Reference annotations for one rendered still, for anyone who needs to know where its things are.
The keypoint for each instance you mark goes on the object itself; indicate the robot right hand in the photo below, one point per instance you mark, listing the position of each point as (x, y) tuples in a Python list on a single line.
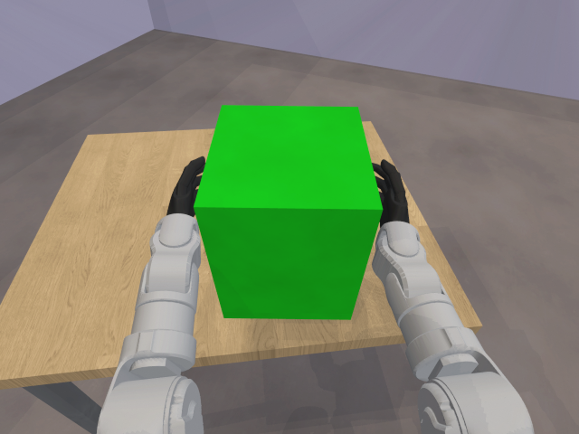
[(395, 205)]

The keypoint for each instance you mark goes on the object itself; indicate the table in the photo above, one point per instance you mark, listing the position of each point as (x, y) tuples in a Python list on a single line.
[(72, 301)]

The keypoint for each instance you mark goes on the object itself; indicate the robot left upper arm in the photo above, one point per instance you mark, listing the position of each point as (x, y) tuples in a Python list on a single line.
[(166, 405)]

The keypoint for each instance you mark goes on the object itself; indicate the robot left hand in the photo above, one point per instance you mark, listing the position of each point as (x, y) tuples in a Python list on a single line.
[(184, 194)]

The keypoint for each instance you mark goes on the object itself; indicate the robot right upper arm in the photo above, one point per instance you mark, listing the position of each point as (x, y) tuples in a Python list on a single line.
[(473, 403)]

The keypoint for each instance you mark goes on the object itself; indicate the left robot forearm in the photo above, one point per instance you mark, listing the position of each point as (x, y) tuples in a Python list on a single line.
[(161, 343)]

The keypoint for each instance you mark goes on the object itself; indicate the carton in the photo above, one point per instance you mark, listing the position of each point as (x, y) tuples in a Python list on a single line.
[(288, 208)]

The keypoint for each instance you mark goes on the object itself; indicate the right robot forearm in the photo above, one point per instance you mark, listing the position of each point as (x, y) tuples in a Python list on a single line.
[(437, 342)]

